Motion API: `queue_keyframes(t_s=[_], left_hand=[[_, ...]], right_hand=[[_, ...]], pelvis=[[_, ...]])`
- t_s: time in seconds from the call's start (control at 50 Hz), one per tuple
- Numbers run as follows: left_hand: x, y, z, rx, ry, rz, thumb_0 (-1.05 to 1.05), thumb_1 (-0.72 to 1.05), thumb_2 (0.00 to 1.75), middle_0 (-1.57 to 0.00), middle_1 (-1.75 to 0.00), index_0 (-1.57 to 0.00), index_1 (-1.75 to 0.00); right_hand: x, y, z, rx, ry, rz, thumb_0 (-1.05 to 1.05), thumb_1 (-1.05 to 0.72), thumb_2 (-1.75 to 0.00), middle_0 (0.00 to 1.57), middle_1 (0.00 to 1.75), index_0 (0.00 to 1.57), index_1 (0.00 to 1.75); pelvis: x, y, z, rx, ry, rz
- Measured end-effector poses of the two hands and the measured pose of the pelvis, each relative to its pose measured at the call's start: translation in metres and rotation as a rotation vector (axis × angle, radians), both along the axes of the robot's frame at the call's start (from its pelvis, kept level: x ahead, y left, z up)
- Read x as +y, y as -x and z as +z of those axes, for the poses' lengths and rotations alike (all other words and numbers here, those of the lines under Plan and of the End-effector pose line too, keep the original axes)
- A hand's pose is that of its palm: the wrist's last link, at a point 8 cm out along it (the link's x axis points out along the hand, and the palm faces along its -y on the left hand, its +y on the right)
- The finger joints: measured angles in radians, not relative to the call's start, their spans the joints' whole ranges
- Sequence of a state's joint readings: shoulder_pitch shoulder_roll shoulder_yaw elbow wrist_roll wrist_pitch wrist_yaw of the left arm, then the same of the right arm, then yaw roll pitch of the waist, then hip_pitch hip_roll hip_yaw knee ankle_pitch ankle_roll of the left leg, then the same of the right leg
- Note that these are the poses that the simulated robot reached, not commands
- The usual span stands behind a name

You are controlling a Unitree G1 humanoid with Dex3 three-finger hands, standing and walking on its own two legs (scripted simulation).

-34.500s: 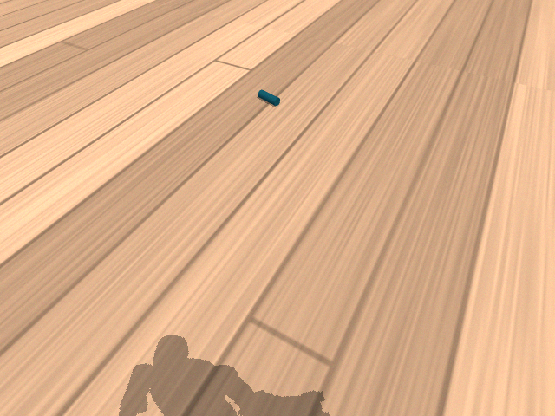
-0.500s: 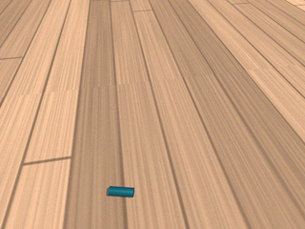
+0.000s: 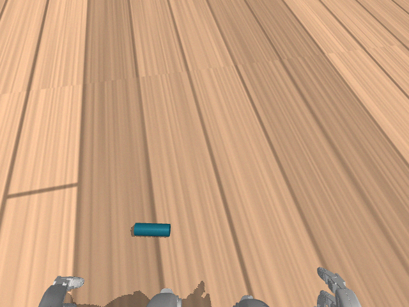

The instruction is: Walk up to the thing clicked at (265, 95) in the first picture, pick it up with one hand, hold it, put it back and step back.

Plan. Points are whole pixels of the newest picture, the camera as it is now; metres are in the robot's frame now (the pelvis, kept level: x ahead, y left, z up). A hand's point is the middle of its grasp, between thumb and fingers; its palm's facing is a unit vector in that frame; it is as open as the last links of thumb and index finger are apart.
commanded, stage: rise first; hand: left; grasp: from above
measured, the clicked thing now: (152, 229) +0.47 +0.23 -0.70
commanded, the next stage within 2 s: none
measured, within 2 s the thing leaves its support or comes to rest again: neither
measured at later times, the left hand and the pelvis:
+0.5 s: hand out of the picture +0.12 +0.27 -0.18, palm faces -0.17 -0.86 -0.48, open 14.2 cm; pelvis -0.01 +0.00 -0.05, yaw +0 degrees
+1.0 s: hand (106, 270) +0.25 +0.30 -0.37, palm faces -0.47 -0.44 -0.76, open 13.9 cm; pelvis -0.07 -0.01 -0.23, yaw -3 degrees
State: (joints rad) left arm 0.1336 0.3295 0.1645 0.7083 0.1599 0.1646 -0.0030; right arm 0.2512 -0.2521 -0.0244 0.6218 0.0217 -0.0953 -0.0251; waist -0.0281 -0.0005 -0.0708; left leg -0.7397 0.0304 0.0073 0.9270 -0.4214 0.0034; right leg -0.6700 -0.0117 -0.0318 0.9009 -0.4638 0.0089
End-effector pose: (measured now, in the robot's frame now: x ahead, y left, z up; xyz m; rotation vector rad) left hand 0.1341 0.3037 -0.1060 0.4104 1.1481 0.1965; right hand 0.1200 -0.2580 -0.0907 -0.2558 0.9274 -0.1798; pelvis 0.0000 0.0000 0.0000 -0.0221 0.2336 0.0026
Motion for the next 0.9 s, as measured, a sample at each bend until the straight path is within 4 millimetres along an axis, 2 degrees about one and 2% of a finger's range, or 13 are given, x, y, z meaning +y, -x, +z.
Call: queue_keyframes(t_s=[0.16,0.28,0.5,0.58,0.66,0.72,0.9], left_hand=[[0.000,0.002,-0.011,-0.003,-0.015,-0.045,0.00,-0.53,1.01,-0.08,-1.05,-0.07,-1.06],[0.000,0.003,-0.018,0.005,-0.034,-0.070,0.00,-0.54,1.00,-0.08,-1.05,-0.06,-1.06],[0.002,0.011,-0.036,0.003,-0.072,-0.123,0.00,-0.54,0.98,-0.09,-1.04,-0.08,-1.05],[0.005,0.008,-0.050,0.001,-0.103,-0.177,0.00,-0.55,0.98,-0.09,-1.04,-0.08,-1.05],[0.011,-0.007,-0.077,-0.018,-0.155,-0.258,0.00,-0.56,0.98,-0.09,-1.03,-0.08,-1.04],[0.013,-0.026,-0.101,-0.049,-0.197,-0.350,0.00,-0.56,0.99,-0.10,-1.03,-0.09,-1.04],[0.014,-0.096,-0.172,-0.141,-0.351,-0.603,0.00,-0.54,0.98,-0.13,-1.02,-0.12,-1.03]], right_hand=[[0.004,-0.029,-0.010,-0.085,0.016,0.035,0.01,-0.88,-0.90,0.20,0.30,0.20,0.30],[0.009,-0.041,-0.016,-0.128,0.015,0.060,0.01,-0.87,-0.89,0.20,0.30,0.20,0.30],[0.013,-0.037,-0.040,-0.134,0.010,0.076,0.01,-0.89,-0.90,0.20,0.30,0.20,0.30],[0.011,-0.032,-0.054,-0.134,0.011,0.089,0.01,-0.89,-0.90,0.20,0.30,0.20,0.30],[0.006,-0.027,-0.080,-0.131,0.019,0.111,0.01,-0.89,-0.90,0.20,0.30,0.20,0.30],[-0.001,-0.023,-0.107,-0.117,0.026,0.117,0.01,-0.89,-0.90,0.20,0.30,0.20,0.30],[-0.019,0.006,-0.205,0.007,0.023,0.112,0.01,-0.91,-0.91,0.20,0.30,0.20,0.30]], pelvis=[[0.000,-0.001,-0.019,0.045,0.009,0.004],[-0.001,-0.001,-0.030,0.074,0.015,0.005],[0.000,0.008,-0.053,0.121,0.023,0.005],[-0.001,0.015,-0.067,0.147,0.023,0.004],[-0.002,0.026,-0.091,0.189,0.020,0.001],[-0.003,0.034,-0.114,0.225,0.016,-0.004],[-0.008,0.057,-0.192,0.332,0.016,-0.026]])
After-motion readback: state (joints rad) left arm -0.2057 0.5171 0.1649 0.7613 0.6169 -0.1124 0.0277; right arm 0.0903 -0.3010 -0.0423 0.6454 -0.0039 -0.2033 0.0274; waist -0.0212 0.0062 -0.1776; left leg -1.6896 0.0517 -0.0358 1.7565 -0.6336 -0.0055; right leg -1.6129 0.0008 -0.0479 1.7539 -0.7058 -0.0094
